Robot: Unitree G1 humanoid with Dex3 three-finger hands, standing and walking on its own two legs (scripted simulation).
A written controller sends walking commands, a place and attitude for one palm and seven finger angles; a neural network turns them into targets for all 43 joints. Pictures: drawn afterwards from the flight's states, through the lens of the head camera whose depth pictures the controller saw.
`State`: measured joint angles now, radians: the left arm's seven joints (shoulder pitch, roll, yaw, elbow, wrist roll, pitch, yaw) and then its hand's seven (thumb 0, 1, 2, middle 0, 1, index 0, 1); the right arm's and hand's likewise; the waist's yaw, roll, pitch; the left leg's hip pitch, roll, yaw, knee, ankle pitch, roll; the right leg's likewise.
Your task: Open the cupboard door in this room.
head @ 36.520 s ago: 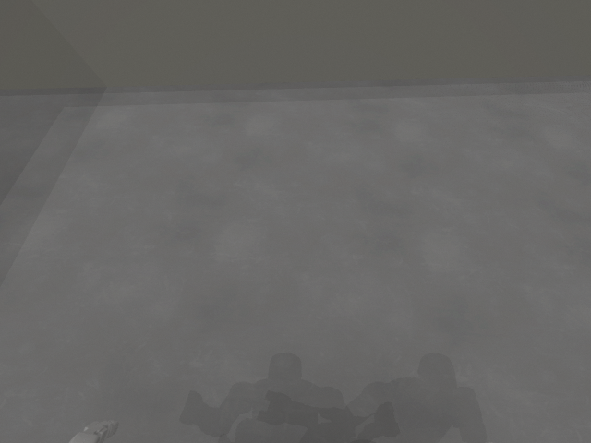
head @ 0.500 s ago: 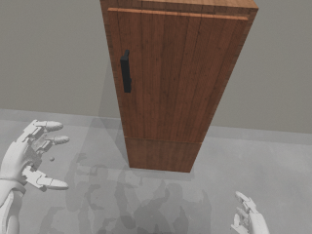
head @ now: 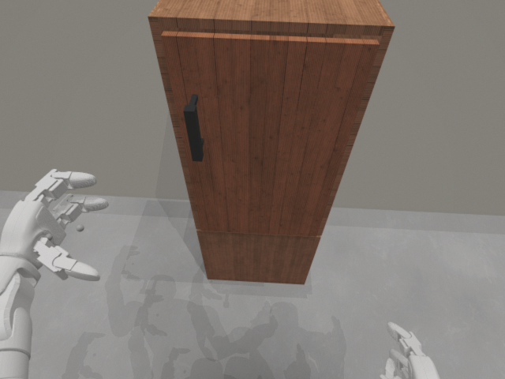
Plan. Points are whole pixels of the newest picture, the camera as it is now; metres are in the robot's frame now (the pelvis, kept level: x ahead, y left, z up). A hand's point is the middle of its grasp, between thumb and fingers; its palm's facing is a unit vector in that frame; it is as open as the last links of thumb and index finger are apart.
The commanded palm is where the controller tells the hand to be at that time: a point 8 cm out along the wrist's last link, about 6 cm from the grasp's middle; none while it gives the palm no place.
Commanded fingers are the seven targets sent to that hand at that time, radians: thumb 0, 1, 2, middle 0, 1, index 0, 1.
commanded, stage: raise the hand with hooked fingers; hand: left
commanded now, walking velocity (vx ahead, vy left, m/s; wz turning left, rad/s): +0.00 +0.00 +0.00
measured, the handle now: (196, 128) +0.55 +0.16 +0.09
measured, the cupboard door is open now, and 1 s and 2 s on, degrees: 0 0 0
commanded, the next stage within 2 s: move the hooked fingers beside the handle in 0.32 s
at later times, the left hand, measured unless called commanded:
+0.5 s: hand (89, 232) +0.29 +0.26 +0.10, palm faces +0.04 -1.00 -0.02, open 14.0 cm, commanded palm +0.27 +0.31 +0.10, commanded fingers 0.00 -0.50 0.30 -0.30 -1.20 -0.30 -1.20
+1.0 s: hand (123, 190) +0.37 +0.24 +0.09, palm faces +0.01 -1.00 +0.00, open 14.0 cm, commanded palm +0.35 +0.29 +0.10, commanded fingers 0.00 -0.50 0.30 -0.30 -1.20 -0.30 -1.20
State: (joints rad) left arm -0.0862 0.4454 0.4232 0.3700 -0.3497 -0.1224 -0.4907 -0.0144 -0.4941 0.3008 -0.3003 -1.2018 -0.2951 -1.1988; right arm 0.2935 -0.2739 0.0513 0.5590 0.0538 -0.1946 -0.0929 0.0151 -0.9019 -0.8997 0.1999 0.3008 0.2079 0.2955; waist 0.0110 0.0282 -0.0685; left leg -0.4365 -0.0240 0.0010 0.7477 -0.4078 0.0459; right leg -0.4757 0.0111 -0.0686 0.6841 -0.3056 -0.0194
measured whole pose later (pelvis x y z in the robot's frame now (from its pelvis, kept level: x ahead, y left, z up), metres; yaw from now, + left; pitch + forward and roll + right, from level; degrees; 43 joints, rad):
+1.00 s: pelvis +0.00 -0.01 +0.00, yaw -1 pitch +8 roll -1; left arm -0.40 0.44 0.39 0.69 -0.27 -0.20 -0.42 -0.02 -0.49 0.30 -0.30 -1.20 -0.30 -1.20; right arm 0.33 -0.27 0.05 0.59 0.05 -0.11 -0.09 0.01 -0.90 -0.90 0.20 0.30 0.21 0.30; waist -0.03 0.02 -0.06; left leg -0.50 -0.01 0.01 0.76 -0.41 0.04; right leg -0.55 0.02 -0.06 0.70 -0.30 -0.03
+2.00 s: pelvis +0.00 +0.00 -0.02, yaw -2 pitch +17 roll -2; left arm -0.94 0.59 0.42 1.23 -0.10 -0.32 -0.31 -0.02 -0.49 0.30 -0.30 -1.20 -0.31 -1.21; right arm 0.43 -0.29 0.05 0.63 0.01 0.03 -0.05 0.01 -0.90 -0.90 0.20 0.30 0.21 0.30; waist -0.16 0.02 -0.07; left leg -0.73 0.00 0.02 0.88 -0.45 0.04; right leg -0.77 0.04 -0.06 0.79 -0.32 -0.02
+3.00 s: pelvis +0.01 +0.01 -0.02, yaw -2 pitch +18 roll -4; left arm -0.90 0.56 0.40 1.18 -0.13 -0.33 -0.31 -0.02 -0.50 0.30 -0.30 -1.20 -0.29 -1.20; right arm 0.42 -0.27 0.04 0.61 0.01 0.08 -0.03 0.01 -0.90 -0.90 0.20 0.30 0.21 0.30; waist -0.15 0.02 -0.09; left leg -0.74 0.00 0.01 0.90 -0.47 0.06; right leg -0.76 0.04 -0.06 0.78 -0.34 -0.01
